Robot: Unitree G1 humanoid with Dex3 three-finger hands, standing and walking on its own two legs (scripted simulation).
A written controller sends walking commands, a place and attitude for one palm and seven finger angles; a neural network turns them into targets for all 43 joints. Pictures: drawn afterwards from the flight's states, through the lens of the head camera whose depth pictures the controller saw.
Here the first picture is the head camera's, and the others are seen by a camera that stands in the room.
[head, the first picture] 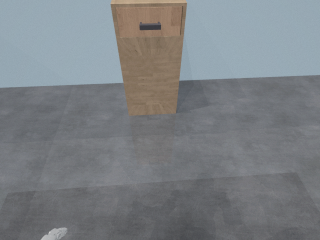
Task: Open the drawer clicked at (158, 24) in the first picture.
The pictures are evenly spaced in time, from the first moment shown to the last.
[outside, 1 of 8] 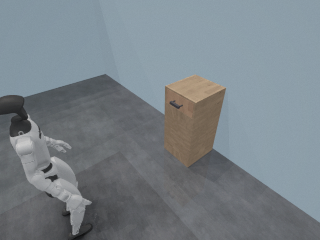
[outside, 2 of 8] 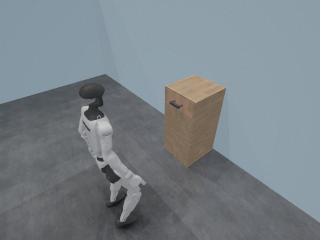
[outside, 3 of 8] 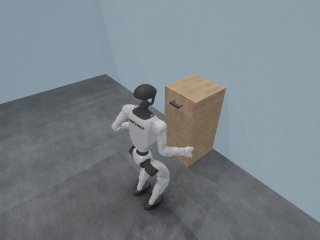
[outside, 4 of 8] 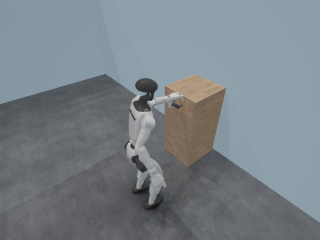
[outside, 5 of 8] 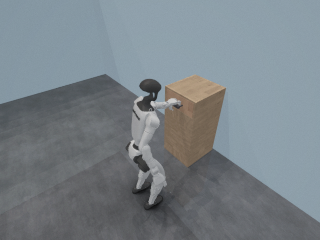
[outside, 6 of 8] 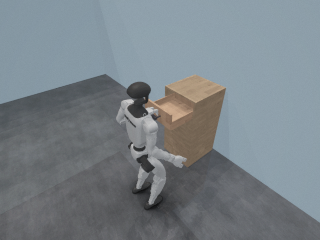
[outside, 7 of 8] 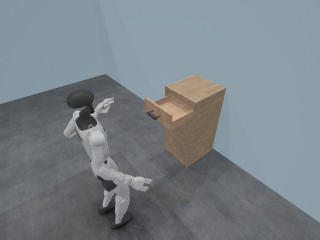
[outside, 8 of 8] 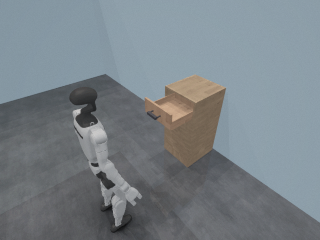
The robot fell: no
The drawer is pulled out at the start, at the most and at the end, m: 0.00 0.30 0.28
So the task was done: yes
